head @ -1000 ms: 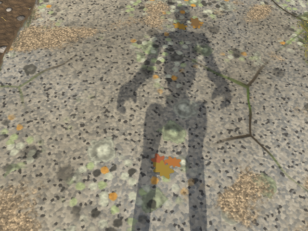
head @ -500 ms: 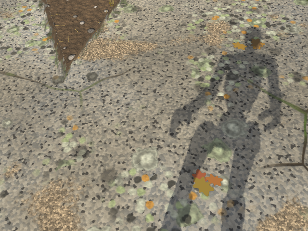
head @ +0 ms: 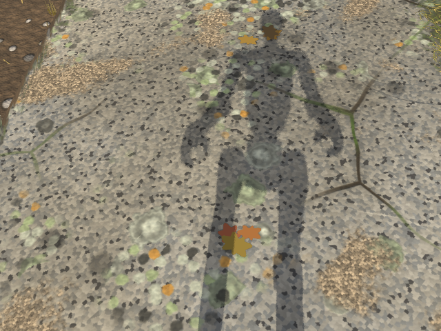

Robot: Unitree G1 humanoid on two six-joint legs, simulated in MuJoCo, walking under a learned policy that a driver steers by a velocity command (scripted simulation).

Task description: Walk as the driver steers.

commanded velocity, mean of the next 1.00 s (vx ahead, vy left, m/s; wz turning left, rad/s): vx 0.20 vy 0.00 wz -0.08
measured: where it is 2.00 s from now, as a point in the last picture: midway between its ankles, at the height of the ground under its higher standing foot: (220, 228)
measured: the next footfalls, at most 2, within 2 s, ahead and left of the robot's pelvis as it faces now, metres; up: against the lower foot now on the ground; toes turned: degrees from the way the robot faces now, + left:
left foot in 0.30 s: +0.07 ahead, +0.14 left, +0.00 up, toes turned -16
right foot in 0.64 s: +0.03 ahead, -0.11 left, +0.00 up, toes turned -10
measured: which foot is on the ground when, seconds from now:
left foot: up 0.00-0.28, down 0.30-0.64, up 0.66-1.00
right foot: down 0.00-0.30, up 0.32-0.62, down 0.64-1.00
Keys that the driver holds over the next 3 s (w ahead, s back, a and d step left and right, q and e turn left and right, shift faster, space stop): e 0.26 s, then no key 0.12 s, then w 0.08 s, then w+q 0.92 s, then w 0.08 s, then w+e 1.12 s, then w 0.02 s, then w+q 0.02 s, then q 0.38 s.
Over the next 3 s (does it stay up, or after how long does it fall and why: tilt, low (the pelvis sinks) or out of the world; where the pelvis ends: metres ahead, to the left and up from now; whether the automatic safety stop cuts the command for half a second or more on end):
stays up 1.21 0.00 0.00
